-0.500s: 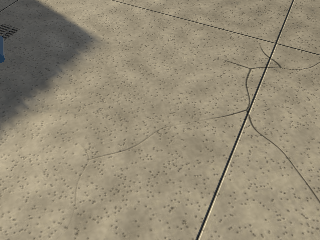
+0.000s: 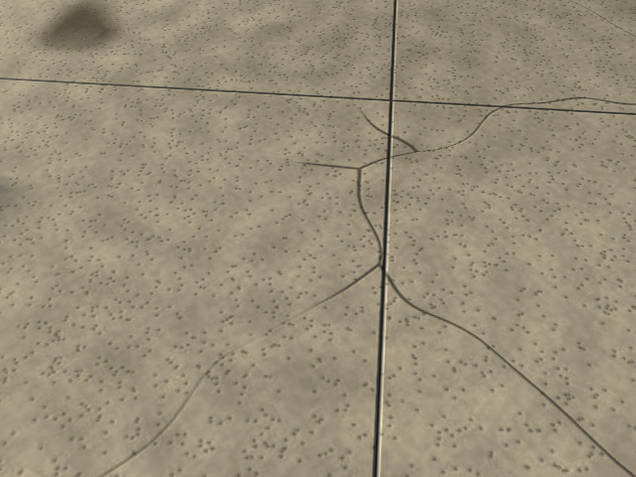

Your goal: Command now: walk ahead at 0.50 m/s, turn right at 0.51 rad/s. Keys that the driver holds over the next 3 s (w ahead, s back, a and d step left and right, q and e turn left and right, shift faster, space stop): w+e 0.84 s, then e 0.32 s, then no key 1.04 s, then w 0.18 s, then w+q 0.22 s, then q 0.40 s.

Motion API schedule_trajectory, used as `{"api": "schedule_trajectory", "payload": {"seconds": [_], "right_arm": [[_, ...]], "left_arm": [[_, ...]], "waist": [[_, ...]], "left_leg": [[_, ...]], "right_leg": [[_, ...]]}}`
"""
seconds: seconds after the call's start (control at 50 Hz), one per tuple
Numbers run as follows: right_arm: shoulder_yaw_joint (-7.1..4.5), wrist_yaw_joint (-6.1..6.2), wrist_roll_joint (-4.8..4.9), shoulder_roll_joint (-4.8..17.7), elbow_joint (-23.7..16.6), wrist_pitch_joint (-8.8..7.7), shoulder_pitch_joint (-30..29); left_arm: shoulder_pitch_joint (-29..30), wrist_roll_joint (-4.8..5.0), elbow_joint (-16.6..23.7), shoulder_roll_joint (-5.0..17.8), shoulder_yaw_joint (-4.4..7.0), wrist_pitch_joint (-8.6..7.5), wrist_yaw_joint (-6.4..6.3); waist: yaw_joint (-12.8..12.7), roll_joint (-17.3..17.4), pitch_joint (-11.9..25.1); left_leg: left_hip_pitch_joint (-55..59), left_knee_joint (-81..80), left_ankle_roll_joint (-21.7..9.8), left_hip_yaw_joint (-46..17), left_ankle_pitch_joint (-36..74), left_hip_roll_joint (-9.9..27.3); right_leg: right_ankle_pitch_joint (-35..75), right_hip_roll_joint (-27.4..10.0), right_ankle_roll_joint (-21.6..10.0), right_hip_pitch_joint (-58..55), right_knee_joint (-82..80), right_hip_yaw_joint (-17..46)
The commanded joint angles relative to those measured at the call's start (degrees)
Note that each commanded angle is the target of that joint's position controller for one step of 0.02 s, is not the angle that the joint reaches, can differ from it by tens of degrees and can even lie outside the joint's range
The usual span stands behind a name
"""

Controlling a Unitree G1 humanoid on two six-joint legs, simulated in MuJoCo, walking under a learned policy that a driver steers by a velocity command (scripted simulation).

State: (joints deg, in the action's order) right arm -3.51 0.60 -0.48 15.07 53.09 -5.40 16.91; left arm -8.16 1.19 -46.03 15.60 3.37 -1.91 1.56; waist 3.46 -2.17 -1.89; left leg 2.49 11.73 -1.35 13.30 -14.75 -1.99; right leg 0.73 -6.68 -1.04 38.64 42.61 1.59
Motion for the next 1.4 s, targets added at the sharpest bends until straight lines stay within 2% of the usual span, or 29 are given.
{"api": "schedule_trajectory", "payload": {"seconds": [0.02, 0.1, 0.14, 0.16, 0.18, 0.2, 0.22, 0.24, 0.28, 0.36, 0.46, 0.56, 0.62, 0.64, 0.66, 0.68, 0.7, 0.72, 0.76, 0.82, 0.98, 1.08, 1.12, 1.14, 1.16, 1.18, 1.22, 1.3, 1.4], "right_arm": [[-2.43, 0.54, 0.89, 10.17, -2.55, 0.42, 0.07], [-3.33, 1.02, 1.66, 12.75, -3.32, 2.26, -1.49], [-3.19, 1.26, 1.87, 12.85, -4.18, 2.99, -3.07], [-1.73, 1.10, -0.12, 8.61, -5.54, 2.37, -1.10], [0.07, 0.37, -0.21, 2.83, -8.84, 0.26, 1.95], [-0.83, -0.61, 2.06, 8.32, -9.76, -2.12, -4.63], [-0.98, -1.02, 3.53, 8.99, -11.13, -3.18, -7.95], [-0.91, -0.62, 2.59, 8.48, -10.45, -3.50, -7.81], [-1.77, -0.23, 0.52, 9.42, -9.48, -2.37, -6.16], [-1.32, 0.04, -0.60, 6.83, -11.33, -0.38, -8.85], [-0.31, -0.65, 0.11, 4.66, -14.68, -0.83, -18.79], [-0.80, -2.00, 0.85, 6.82, -16.89, -2.08, -22.38], [-1.90, -1.98, 0.91, 8.87, -15.53, -2.97, -15.78], [-2.77, -1.61, 0.26, 10.65, -14.30, -3.31, -9.44], [-3.58, -1.06, -0.53, 13.87, -13.62, -3.22, -0.23], [-4.36, -1.43, -0.77, 16.73, -11.51, -2.32, 3.80], [-3.08, -1.68, 0.74, 11.04, -12.65, -1.98, 2.15], [-2.24, -1.34, 0.83, 7.80, -13.30, -1.51, -0.21], [-1.55, -1.18, -0.06, 6.39, -13.08, -0.86, -4.55], [-1.40, -1.02, 0.08, 5.74, -11.92, -1.37, -5.29], [-2.72, 0.37, 0.77, 10.57, -10.04, 0.63, -6.68], [-3.76, 0.79, 3.20, 13.33, -9.78, 2.07, -6.89], [-2.96, 0.63, 2.57, 10.74, -10.06, 2.29, -5.14], [-0.79, 0.05, -1.87, 4.02, -11.79, 2.27, -0.91], [-0.20, -0.63, -0.94, 6.49, -12.57, 1.97, 2.35], [-1.32, -0.89, 1.05, 11.15, -12.20, 2.17, -2.98], [-1.00, 0.11, 0.80, 9.88, -12.14, 3.23, -6.30], [-0.78, 0.91, 0.38, 8.51, -11.21, 5.28, -3.70], [0.04, 1.45, 0.36, 6.46, -11.36, 6.25, -6.22]], "left_arm": [[7.08, -0.02, 6.49, 1.90, -0.08, -0.70, 1.25], [3.69, 0.22, 8.09, 4.98, 1.53, -0.18, 2.08], [-11.67, 0.55, 4.52, 10.16, 4.68, 0.16, 1.21], [-17.90, 0.66, 3.01, 15.68, 6.35, 0.82, -0.20], [-13.93, 0.39, 5.34, 19.13, 6.32, 0.06, -0.05], [-14.89, -0.02, 5.85, 14.21, 4.84, -0.79, 0.49], [-12.99, -0.29, 5.58, 11.43, 4.11, -1.60, 0.48], [-9.16, -0.09, 6.03, 9.55, 3.54, -2.11, 0.56], [-3.95, -0.83, 7.79, 6.82, 2.54, -2.30, 0.10], [-6.35, -0.40, 7.42, 9.45, 3.22, -2.54, -1.35], [-10.38, 0.06, 6.38, 9.89, 3.36, -1.58, -2.49], [-13.63, 0.35, 5.01, 9.29, 3.31, -0.72, -2.88], [-11.78, 0.13, 5.53, 9.08, 3.30, -0.13, -3.11], [-10.92, -0.08, 6.19, 7.16, 2.57, -0.22, -2.87], [-11.18, -1.14, 7.50, 4.14, 1.34, -0.40, -2.66], [-19.51, 0.78, 8.81, 1.44, 0.54, -0.85, -2.63], [-19.08, 1.31, 7.21, 7.75, 1.41, -0.82, -2.81], [-12.83, 0.97, 7.93, 10.56, 2.24, -0.53, -2.72], [-7.66, -0.19, 9.34, 9.27, 2.45, -0.36, -2.59], [-8.50, 0.72, 9.98, 5.69, 2.05, 0.49, -1.84], [0.02, -0.43, 13.53, 3.21, 1.09, 0.53, -0.12], [-1.20, -0.83, 15.13, 7.27, 3.19, 1.32, 1.46], [-12.36, -1.02, 12.42, 12.37, 5.75, 1.39, 0.20], [-12.40, -1.00, 13.30, 17.79, 6.26, 1.69, -1.29], [-9.92, -2.12, 16.61, 18.33, 5.50, 0.93, -0.72], [-7.79, -1.84, 17.36, 13.75, 4.48, 0.69, -0.20], [-3.31, -0.58, 16.34, 9.58, 2.96, 0.61, -0.58], [0.24, -2.25, 15.56, 9.44, 2.51, 0.89, -1.43], [1.21, -2.17, 13.96, 8.79, 2.17, 1.57, -2.28]], "waist": [[0.64, 3.75, -4.02], [-3.72, 6.93, 0.56], [-12.27, 5.65, 8.63], [-12.64, -4.72, 13.14], [-6.22, -13.81, 19.77], [-10.53, -5.44, 20.40], [-9.72, -3.33, 12.69], [-6.64, 2.36, 7.36], [-3.03, 1.40, 4.88], [-2.90, 1.09, 3.06], [-6.93, -2.04, 1.31], [-7.89, -3.18, 1.26], [-3.92, -5.73, 3.11], [-0.69, -4.77, 7.77], [2.76, 1.47, 16.54], [-1.45, 21.92, 22.17], [-0.36, 15.51, 17.74], [1.19, 9.88, 10.48], [-0.69, 5.33, 2.77], [-2.68, 8.69, 1.50], [-1.55, 7.07, 1.87], [-4.17, 8.28, 4.57], [-9.63, 1.81, 10.07], [-4.82, -14.51, 14.40], [-4.42, -14.34, 26.67], [-7.48, -4.26, 24.40], [-4.97, 1.48, 13.98], [-1.57, -2.70, 11.18], [-3.13, -4.29, 10.78]], "left_leg": [[0.86, -2.95, -7.54, -3.36, 23.45, 18.31], [5.20, 9.62, -5.15, -0.49, 50.87, 19.00], [-2.38, 31.32, -2.29, 1.27, 51.79, 15.71], [-18.43, 50.06, 0.45, 1.13, 20.97, 11.80], [-40.60, 68.31, 3.36, -9.37, -19.80, -1.48], [-47.01, 70.91, 1.80, -19.39, -18.04, 1.20], [-49.90, 68.10, 0.22, -18.67, -12.99, 3.80], [-47.02, 62.28, -0.09, -18.53, -8.33, 6.63], [-39.11, 54.98, 0.75, -18.78, -3.70, 9.29], [-38.01, 44.19, 4.45, -16.74, 3.33, 8.20], [-34.52, 23.62, 5.38, -16.06, 19.41, 4.10], [-32.87, 15.84, 3.49, -18.00, 17.13, 2.24], [-24.07, 12.96, 0.63, -16.80, 11.56, 1.44], [-13.14, 12.39, -1.66, -17.83, 12.57, 3.66], [2.75, 14.08, -5.32, -27.51, 9.48, 13.56], [19.65, 8.74, -14.13, -54.44, -2.95, 25.42], [17.09, 6.30, -12.53, -57.32, -14.47, 25.80], [9.98, 5.38, -10.11, -47.90, -13.43, 23.37], [-2.94, 2.78, -8.77, -35.81, -0.35, 19.06], [-8.95, -1.15, -8.84, -25.72, 6.66, 16.31], [-9.07, 1.65, -7.47, -6.62, 35.71, 14.24], [-3.58, 13.27, -4.88, -5.23, 42.60, 16.53], [-11.42, 34.19, -0.27, -2.57, 33.01, 11.20], [-29.43, 53.64, 3.45, -2.71, -18.08, 4.73], [-39.20, 68.48, 4.82, -14.83, -28.91, -1.34], [-41.39, 69.33, 4.10, -18.90, -22.08, 1.90], [-41.08, 62.01, 3.90, -17.89, -14.26, 5.93], [-29.60, 51.98, 5.12, -15.86, -10.24, 5.42], [-24.70, 38.70, 5.64, -15.69, -5.03, 5.52]], "right_leg": [[-0.35, 0.30, -1.38, 2.18, -4.48, -2.44], [-10.42, 5.85, -5.37, -7.28, -5.55, -7.73], [-8.82, 10.46, -9.18, -29.24, -10.29, -8.04], [-7.35, 0.65, -12.73, -45.58, -11.19, 8.03], [-19.34, -11.68, -24.74, -59.97, -21.75, 43.52], [-21.88, -12.60, -23.01, -60.01, -27.40, 45.25], [-18.95, -10.87, -20.47, -54.07, -27.25, 36.49], [-12.19, -7.91, -18.01, -44.77, -27.02, 28.96], [-2.82, -4.14, -15.98, -33.91, -28.54, 21.34], [6.06, -1.48, -16.06, -27.55, -30.55, 15.44], [-1.63, 2.27, -11.77, -25.35, -29.33, 12.85], [-4.24, -0.56, -10.75, -32.11, -23.18, 19.89], [1.50, -0.54, -9.13, -33.54, -16.92, 22.80], [4.07, 2.54, -7.35, -31.02, -9.11, 20.62], [-5.16, 6.39, -5.07, -23.07, 6.81, 15.60], [-34.95, 13.91, -1.33, -1.80, 24.10, 9.42], [-33.80, 8.57, -0.72, 4.86, 31.19, 10.74], [-28.23, 6.63, -0.28, 6.40, 32.59, 9.23], [-21.49, 3.08, 0.23, 3.52, 29.01, 7.08], [-19.07, 0.46, 0.42, -0.10, 24.82, 5.04], [-0.30, 2.49, 1.96, -6.53, 0.03, -1.89], [-6.87, 6.21, -2.37, -14.14, -8.87, -4.55], [8.50, 7.90, -6.56, -32.29, -16.83, -2.43], [38.59, -6.65, -12.97, -47.36, -10.88, 16.45], [28.06, -16.91, -25.26, -54.86, -16.26, 38.94], [20.33, -13.65, -22.26, -50.93, -19.31, 32.68], [12.97, -8.32, -16.04, -38.26, -20.08, 21.89], [14.47, -4.31, -14.72, -23.23, -23.00, 14.68], [-1.59, -2.87, -13.35, -20.55, -24.61, 13.22]]}}
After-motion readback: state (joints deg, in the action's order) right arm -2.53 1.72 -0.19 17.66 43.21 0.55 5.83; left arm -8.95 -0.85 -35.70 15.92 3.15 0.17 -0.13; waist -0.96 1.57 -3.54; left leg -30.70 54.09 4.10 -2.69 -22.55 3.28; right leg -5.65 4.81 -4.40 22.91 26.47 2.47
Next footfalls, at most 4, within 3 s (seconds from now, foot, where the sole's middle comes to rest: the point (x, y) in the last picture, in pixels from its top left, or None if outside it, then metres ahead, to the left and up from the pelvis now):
0.14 right None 0.25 -0.13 -0.78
0.64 left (325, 429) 0.58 -0.01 -0.78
1.12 right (475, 394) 0.64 -0.35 -0.78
1.54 left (378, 347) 0.78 -0.15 -0.78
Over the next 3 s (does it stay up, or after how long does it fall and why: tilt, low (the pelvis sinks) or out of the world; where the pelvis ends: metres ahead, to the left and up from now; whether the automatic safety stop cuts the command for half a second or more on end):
stays up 0.85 -0.39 -0.02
